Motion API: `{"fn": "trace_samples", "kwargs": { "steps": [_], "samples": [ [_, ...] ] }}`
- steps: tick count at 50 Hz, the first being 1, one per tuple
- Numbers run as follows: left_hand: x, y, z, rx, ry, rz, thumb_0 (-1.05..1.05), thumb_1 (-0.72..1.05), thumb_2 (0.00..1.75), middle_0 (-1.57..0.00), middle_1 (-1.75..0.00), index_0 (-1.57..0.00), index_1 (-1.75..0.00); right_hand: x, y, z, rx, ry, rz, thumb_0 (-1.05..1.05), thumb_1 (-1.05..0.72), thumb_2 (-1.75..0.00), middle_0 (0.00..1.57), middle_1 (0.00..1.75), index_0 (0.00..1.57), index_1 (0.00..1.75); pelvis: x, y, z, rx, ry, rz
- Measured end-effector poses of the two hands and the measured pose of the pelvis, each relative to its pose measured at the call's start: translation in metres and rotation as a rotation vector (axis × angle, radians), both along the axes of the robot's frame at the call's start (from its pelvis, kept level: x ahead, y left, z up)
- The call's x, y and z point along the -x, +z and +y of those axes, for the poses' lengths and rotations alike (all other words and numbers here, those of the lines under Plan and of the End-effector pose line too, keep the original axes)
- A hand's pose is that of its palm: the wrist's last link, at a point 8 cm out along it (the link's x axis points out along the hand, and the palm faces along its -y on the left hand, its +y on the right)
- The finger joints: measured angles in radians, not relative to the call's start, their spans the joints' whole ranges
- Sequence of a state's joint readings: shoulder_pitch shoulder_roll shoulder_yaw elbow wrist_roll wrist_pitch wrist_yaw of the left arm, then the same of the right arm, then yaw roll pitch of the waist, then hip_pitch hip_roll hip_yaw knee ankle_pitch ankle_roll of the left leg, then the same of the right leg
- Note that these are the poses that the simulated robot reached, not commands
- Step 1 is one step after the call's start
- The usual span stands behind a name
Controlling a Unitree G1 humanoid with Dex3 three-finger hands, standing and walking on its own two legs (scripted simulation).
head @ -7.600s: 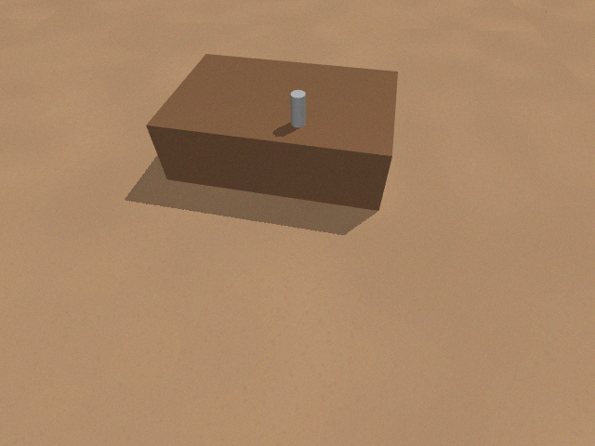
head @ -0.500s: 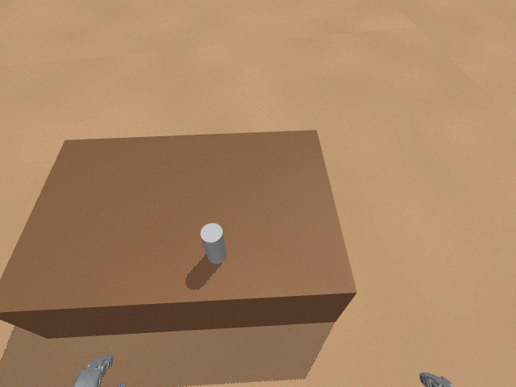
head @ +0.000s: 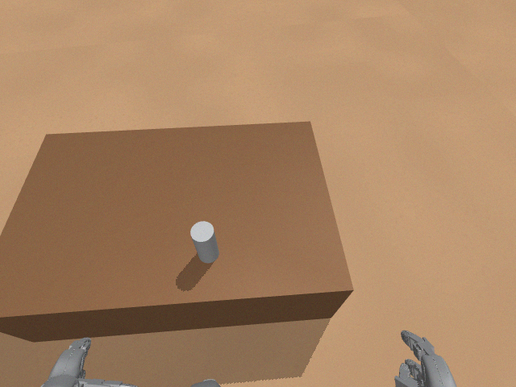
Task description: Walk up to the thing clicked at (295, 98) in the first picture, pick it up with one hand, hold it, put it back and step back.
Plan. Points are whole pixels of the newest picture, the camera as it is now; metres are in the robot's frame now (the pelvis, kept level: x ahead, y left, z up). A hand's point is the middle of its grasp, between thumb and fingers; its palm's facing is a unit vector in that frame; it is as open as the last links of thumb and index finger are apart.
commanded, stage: go down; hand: left
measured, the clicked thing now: (205, 243) +0.51 +0.16 -0.35
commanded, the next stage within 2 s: none
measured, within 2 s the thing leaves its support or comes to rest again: neither
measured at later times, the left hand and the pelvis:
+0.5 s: hand (102, 379) +0.15 +0.27 -0.12, palm faces +0.04 -0.94 -0.33, open 17.4 cm; pelvis +0.00 +0.00 -0.03, yaw +0 degrees
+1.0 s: hand out of the picture +0.13 +0.27 -0.12, palm faces +0.06 -0.94 -0.34, open 17.5 cm; pelvis -0.01 +0.00 -0.05, yaw +1 degrees
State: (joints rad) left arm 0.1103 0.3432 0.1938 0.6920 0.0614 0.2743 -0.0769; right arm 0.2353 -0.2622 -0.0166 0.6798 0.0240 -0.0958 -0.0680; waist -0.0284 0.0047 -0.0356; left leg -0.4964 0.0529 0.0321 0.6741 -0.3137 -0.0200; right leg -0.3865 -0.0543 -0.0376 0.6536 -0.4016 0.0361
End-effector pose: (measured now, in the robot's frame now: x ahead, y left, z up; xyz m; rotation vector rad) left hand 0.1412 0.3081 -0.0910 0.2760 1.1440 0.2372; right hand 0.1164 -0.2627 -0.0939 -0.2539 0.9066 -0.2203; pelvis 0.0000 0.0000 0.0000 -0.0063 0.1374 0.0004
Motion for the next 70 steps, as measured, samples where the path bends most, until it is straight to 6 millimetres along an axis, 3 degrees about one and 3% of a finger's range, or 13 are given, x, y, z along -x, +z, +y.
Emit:
{"fn": "trace_samples", "kwargs": {
  "steps": [7,14,35,59,65,70],
  "samples": [
    [-0.005,0.002,0.003,0.006,-0.009,-0.012,0.0,-0.46,0.09,-0.07,-0.08,-0.06,-0.09,-0.021,0.0,-0.001,0.024,0.013,-0.058,0.01,-0.87,-0.89,0.2,0.3,0.2,0.3,-0.007,-0.007,-0.002,0.005,0.006,0.023],
    [-0.005,0.003,0.005,0.01,-0.016,-0.019,0.0,-0.5,0.08,-0.07,-0.08,-0.06,-0.09,-0.029,-0.006,0.003,0.026,0.018,-0.095,0.01,-0.86,-0.89,0.2,0.3,0.2,0.3,-0.008,-0.016,-0.003,0.011,0.009,0.047],
    [0.016,0.006,0.006,-0.002,-0.017,-0.063,-0.01,-0.58,0.08,-0.08,-0.07,-0.06,-0.08,-0.019,-0.019,0.009,0.047,-0.003,-0.178,0.01,-0.88,-0.89,0.2,0.3,0.2,0.3,0.008,-0.041,0.0,0.032,0.017,0.087],
    [0.028,0.007,0.011,-0.01,-0.004,-0.089,-0.01,-0.54,0.12,-0.07,-0.07,-0.05,-0.09,-0.014,-0.017,0.021,0.063,0.001,-0.245,0.01,-0.87,-0.89,0.2,0.3,0.2,0.3,0.016,-0.046,0.005,0.043,0.023,0.081],
    [0.018,0.008,0.015,-0.009,0.0,-0.12,-0.01,-0.53,0.13,-0.06,-0.07,-0.04,-0.09,-0.012,-0.018,0.02,0.073,0.007,-0.244,0.01,-0.87,-0.89,0.2,0.3,0.2,0.3,0.017,-0.046,0.005,0.044,0.025,0.078],
    [-0.009,0.013,0.023,-0.004,-0.004,-0.201,-0.01,-0.51,0.14,-0.06,-0.06,-0.04,-0.09,-0.008,-0.019,0.018,0.087,0.015,-0.232,0.01,-0.88,-0.89,0.2,0.3,0.2,0.3,0.02,-0.046,0.004,0.043,0.026,0.076]
  ]
}}
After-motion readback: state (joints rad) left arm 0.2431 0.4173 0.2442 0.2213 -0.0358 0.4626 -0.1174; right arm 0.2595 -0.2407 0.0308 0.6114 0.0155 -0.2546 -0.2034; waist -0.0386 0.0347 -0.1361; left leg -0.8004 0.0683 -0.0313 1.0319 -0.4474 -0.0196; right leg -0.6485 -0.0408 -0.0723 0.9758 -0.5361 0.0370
